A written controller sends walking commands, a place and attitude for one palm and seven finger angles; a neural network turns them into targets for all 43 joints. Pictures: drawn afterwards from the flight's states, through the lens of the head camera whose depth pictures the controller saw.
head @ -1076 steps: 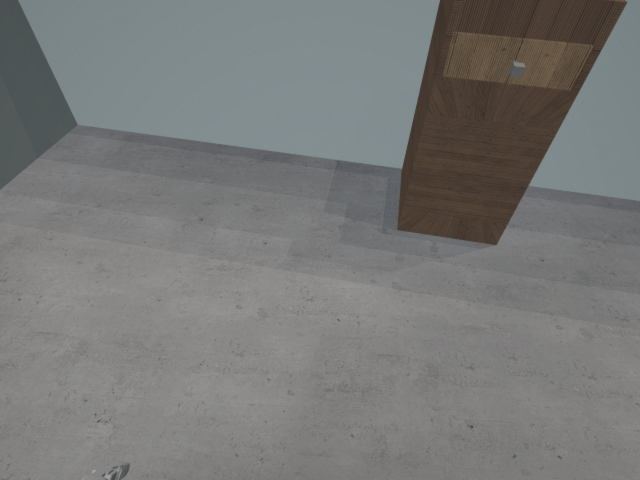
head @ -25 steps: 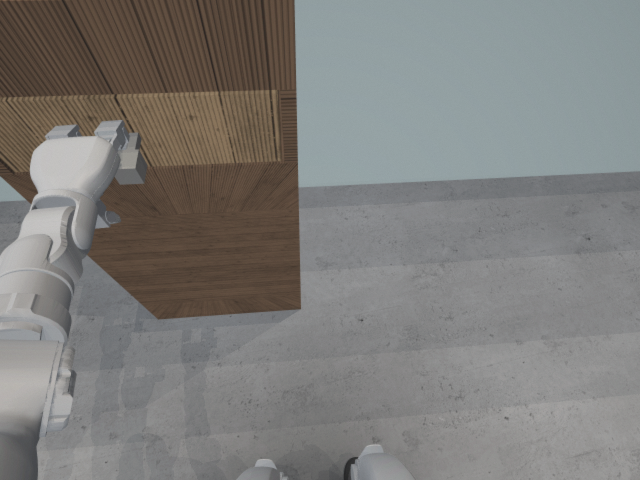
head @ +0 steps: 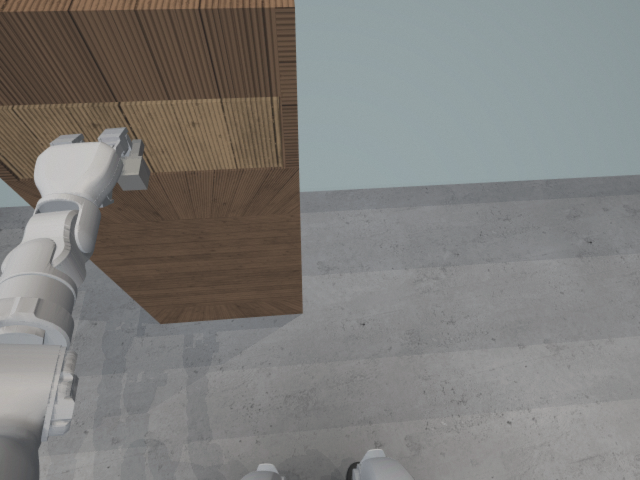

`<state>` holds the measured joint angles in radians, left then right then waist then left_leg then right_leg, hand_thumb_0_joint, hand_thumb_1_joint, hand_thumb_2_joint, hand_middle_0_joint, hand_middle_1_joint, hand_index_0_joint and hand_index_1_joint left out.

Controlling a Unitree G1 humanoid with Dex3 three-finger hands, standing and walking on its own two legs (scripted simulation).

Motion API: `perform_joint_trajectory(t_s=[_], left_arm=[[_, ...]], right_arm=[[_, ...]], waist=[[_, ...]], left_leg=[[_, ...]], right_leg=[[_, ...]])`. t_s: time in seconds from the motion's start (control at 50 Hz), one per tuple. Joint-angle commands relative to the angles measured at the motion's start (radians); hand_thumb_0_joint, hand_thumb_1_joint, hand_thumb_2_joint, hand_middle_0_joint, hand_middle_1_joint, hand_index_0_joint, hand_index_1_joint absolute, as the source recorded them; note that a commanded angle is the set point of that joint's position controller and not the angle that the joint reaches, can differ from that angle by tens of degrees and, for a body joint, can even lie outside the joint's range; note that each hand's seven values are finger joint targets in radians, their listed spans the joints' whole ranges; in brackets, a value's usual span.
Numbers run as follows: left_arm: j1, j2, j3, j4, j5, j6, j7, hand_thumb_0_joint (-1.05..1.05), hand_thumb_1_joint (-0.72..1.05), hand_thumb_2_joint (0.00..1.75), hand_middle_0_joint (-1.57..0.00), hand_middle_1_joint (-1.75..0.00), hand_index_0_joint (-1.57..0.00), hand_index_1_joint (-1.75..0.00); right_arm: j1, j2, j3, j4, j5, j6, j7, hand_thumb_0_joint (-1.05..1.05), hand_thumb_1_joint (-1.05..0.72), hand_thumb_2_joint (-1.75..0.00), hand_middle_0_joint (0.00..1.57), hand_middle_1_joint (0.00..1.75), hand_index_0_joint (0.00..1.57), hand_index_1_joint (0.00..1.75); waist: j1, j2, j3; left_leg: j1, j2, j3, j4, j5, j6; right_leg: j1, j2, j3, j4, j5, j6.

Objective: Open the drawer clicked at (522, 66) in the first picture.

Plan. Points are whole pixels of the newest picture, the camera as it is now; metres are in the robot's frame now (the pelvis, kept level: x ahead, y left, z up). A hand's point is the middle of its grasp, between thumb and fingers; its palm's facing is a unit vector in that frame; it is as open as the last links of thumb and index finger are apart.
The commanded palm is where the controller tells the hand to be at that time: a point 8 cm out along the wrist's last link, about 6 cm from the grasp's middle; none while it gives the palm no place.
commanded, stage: pull the drawer open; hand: left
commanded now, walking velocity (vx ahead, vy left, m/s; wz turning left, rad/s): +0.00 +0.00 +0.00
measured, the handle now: (134, 163) +0.51 +0.24 +0.05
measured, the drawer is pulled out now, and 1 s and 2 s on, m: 0.00 0.09 0.21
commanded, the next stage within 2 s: none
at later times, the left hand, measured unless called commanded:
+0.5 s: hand (99, 217) +0.44 +0.28 +0.03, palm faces -0.05 -0.04 -1.00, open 5.2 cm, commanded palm +0.40 +0.27 +0.08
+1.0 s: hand (90, 262) +0.37 +0.27 +0.03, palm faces -0.03 -0.05 -1.00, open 5.2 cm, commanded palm +0.34 +0.26 +0.08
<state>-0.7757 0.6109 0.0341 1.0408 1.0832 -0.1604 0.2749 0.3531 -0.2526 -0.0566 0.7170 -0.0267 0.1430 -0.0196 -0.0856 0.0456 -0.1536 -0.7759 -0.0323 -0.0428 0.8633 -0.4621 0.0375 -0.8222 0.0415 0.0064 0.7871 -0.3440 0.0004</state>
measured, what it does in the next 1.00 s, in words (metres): stands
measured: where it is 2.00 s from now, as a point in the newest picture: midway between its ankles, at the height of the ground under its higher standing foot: outside the picture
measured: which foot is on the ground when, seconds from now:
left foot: down 0.00-1.00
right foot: down 0.00-1.00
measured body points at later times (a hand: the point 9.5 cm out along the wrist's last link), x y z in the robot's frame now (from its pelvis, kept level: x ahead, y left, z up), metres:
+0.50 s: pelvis +0.02 +0.01 +0.01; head +0.11 +0.00 +0.45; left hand +0.44 +0.28 +0.08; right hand +0.08 -0.26 -0.12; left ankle -0.04 +0.09 -0.69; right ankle +0.01 -0.13 -0.70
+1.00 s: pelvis +0.02 +0.00 +0.01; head +0.09 -0.01 +0.46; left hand +0.37 +0.27 +0.08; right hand +0.15 -0.25 -0.11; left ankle -0.04 +0.09 -0.70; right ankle +0.01 -0.13 -0.70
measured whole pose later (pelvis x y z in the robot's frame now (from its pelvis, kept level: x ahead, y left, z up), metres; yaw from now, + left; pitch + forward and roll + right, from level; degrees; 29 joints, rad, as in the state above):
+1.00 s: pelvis +0.02 +0.00 +0.01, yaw +0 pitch +15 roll -2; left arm -0.25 0.46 0.02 0.50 1.03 -0.04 0.28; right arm 0.22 -0.24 -0.06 0.63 -0.01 0.16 -0.01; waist 0.01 0.06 -0.14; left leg -0.56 -0.04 -0.03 0.76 -0.46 0.04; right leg -0.62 0.03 0.02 0.71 -0.36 0.00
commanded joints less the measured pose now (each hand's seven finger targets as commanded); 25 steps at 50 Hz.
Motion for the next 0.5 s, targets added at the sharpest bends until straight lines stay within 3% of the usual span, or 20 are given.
perform_joint_trajectory(t_s=[0.0, 0.12, 0.18, 0.24, 0.28, 0.34, 0.36, 0.4, 0.42, 0.44, 0.48], left_arm=[[-0.311, 0.223, 0.066, -0.220, -0.017, -0.034, 0.036, 0.00, 0.90, 0.90, -0.40, -1.35, -0.40, -1.35], [-0.219, 0.169, 0.040, -0.238, -0.009, -0.026, 0.038, 0.00, 0.90, 0.90, -0.40, -1.35, -0.40, -1.35], [-0.156, 0.176, 0.057, -0.250, -0.012, -0.021, 0.038, 0.00, 0.90, 0.90, -0.40, -1.35, -0.40, -1.35], [-0.136, 0.136, 0.034, -0.289, -0.021, -0.017, 0.035, 0.00, 0.90, 0.90, -0.40, -1.35, -0.40, -1.35], [-0.077, 0.168, 0.071, -0.313, -0.025, -0.016, 0.034, 0.00, 0.90, 0.90, -0.40, -1.35, -0.40, -1.35], [-0.029, 0.104, 0.031, -0.367, -0.030, -0.009, 0.032, 0.00, 0.90, 0.90, -0.40, -1.35, -0.40, -1.35], [-0.010, 0.124, 0.052, -0.370, -0.032, -0.006, 0.032, 0.00, 0.90, 0.90, -0.40, -1.35, -0.40, -1.35], [0.009, 0.099, 0.035, -0.386, -0.034, 0.003, 0.034, 0.00, 0.90, 0.90, -0.40, -1.35, -0.40, -1.35], [0.023, 0.118, 0.055, -0.400, -0.031, 0.006, 0.035, 0.00, 0.90, 0.90, -0.40, -1.35, -0.40, -1.35], [0.038, 0.094, 0.037, -0.425, -0.033, 0.010, 0.036, 0.00, 0.90, 0.90, -0.40, -1.35, -0.40, -1.35], [0.069, 0.106, 0.054, -0.464, -0.033, 0.017, 0.040, 0.00, 0.90, 0.90, -0.40, -1.35, -0.40, -1.35]], right_arm=[[0.133, -0.173, -0.056, -0.055, -0.002, -0.005, -0.007, 0.00, -0.90, -0.90, 0.20, 0.30, 0.20, 0.30], [0.104, -0.168, -0.057, -0.075, 0.006, 0.005, -0.001, 0.00, -0.90, -0.90, 0.20, 0.30, 0.20, 0.30], [0.095, -0.168, -0.059, -0.083, 0.008, 0.009, 0.000, 0.00, -0.90, -0.90, 0.20, 0.30, 0.20, 0.30], [0.085, -0.163, -0.062, -0.095, 0.010, 0.008, 0.001, 0.00, -0.90, -0.90, 0.20, 0.30, 0.20, 0.30], [0.076, -0.163, -0.063, -0.100, 0.012, 0.011, 0.003, 0.00, -0.90, -0.90, 0.20, 0.30, 0.20, 0.30], [0.058, -0.156, -0.066, -0.117, 0.014, 0.011, 0.007, 0.00, -0.90, -0.90, 0.20, 0.30, 0.20, 0.30], [0.052, -0.158, -0.064, -0.118, 0.016, 0.013, 0.008, 0.00, -0.90, -0.90, 0.20, 0.30, 0.20, 0.30], [0.042, -0.157, -0.064, -0.124, 0.017, 0.014, 0.009, 0.00, -0.90, -0.90, 0.20, 0.30, 0.20, 0.30], [0.038, -0.157, -0.065, -0.126, 0.018, 0.014, 0.008, 0.00, -0.90, -0.90, 0.20, 0.30, 0.20, 0.30], [0.030, -0.156, -0.066, -0.134, 0.017, 0.014, 0.010, 0.00, -0.90, -0.90, 0.20, 0.30, 0.20, 0.30], [0.022, -0.154, -0.065, -0.138, 0.016, 0.014, 0.010, 0.00, -0.90, -0.90, 0.20, 0.30, 0.20, 0.30]], waist=[[0.003, 0.080, -0.454], [0.013, 0.050, -0.392], [0.029, 0.049, -0.408], [0.032, 0.046, -0.392], [0.051, 0.037, -0.417], [0.047, 0.036, -0.395], [0.054, 0.029, -0.385], [0.051, 0.029, -0.361], [0.058, 0.011, -0.368], [0.056, 0.026, -0.383], [0.064, 0.041, -0.392]], left_leg=[[0.297, 0.031, 0.010, -0.066, 0.682, -0.024], [0.277, 0.032, 0.015, -0.090, 0.641, -0.018], [0.293, 0.035, 0.018, -0.093, 0.683, -0.019], [0.308, 0.039, 0.018, -0.104, 0.693, -0.020], [0.315, 0.041, 0.020, -0.104, 0.742, -0.020], [0.336, 0.045, 0.018, -0.108, 0.774, -0.022], [0.331, 0.048, 0.014, -0.110, 0.791, -0.024], [0.337, 0.046, 0.018, -0.115, 0.768, -0.022], [0.337, 0.048, 0.014, -0.118, 0.777, -0.023], [0.353, 0.047, 0.018, -0.117, 0.781, -0.022], [0.370, 0.050, 0.012, -0.116, 0.835, -0.027]], right_leg=[[0.269, 0.017, -0.023, -0.039, 0.395, -0.044], [0.279, 0.018, -0.027, -0.054, 0.368, -0.045], [0.300, 0.016, -0.022, -0.053, 0.392, -0.045], [0.305, 0.015, -0.028, -0.060, 0.390, -0.045], [0.338, 0.012, -0.021, -0.054, 0.428, -0.046], [0.337, 0.012, -0.025, -0.065, 0.438, -0.044], [0.341, 0.011, -0.022, -0.063, 0.441, -0.046], [0.335, 0.011, -0.026, -0.069, 0.431, -0.044], [0.345, 0.011, -0.027, -0.066, 0.433, -0.045], [0.350, 0.010, -0.025, -0.069, 0.441, -0.044], [0.361, 0.007, -0.023, -0.065, 0.465, -0.045]])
